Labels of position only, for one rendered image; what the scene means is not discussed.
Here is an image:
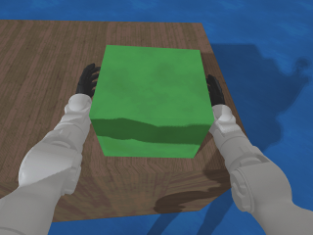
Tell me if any robot left hand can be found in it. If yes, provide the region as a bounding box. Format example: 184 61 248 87
75 63 101 98

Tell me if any pedestal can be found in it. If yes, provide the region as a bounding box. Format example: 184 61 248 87
0 20 248 222

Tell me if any right robot upper arm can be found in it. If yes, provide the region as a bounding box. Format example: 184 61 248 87
230 162 313 235

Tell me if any carton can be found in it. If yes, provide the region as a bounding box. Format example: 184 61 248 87
89 45 214 159

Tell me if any left robot forearm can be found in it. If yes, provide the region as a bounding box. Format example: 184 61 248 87
19 93 92 185

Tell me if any right robot forearm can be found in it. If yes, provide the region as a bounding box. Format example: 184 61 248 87
208 104 292 199

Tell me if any robot right hand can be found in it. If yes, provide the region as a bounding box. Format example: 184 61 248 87
205 74 226 107

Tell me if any left robot upper arm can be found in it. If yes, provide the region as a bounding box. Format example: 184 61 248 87
0 142 83 235

